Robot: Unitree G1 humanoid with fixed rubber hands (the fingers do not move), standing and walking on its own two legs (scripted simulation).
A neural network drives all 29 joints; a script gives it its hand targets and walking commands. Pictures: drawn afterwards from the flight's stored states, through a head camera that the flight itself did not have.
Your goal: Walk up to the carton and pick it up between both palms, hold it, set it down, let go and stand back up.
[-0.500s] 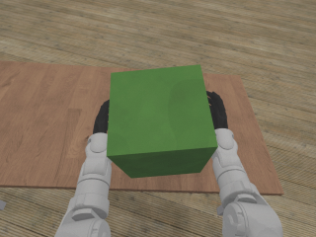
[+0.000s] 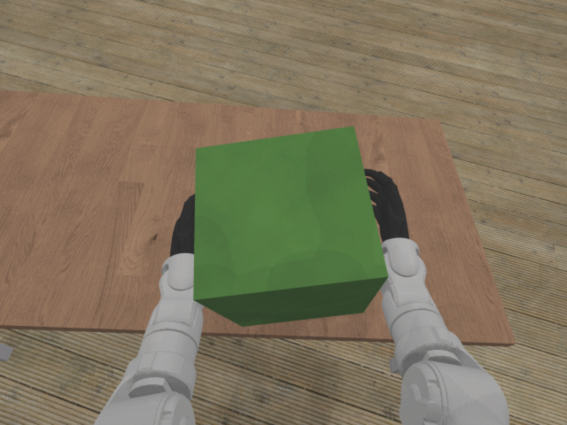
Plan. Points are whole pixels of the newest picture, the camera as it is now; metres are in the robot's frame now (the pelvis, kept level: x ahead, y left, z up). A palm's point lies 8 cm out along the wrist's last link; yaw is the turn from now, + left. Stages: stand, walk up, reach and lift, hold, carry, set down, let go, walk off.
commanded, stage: set down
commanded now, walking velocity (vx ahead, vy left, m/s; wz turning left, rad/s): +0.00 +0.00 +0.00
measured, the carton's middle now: (290, 240) +0.38 -0.01 +0.00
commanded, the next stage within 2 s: none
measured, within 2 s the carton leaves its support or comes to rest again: rests again in 1.40 s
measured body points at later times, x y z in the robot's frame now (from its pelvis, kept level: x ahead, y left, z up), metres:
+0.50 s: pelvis +0.01 +0.00 +0.00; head +0.13 +0.01 +0.43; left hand +0.38 +0.14 -0.04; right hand +0.41 -0.16 -0.01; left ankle +0.00 +0.15 -0.74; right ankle +0.00 -0.11 -0.74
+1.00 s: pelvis +0.01 -0.01 -0.01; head +0.17 +0.00 +0.41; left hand +0.38 +0.14 -0.08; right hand +0.41 -0.16 -0.05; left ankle +0.00 +0.15 -0.74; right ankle +0.00 -0.11 -0.74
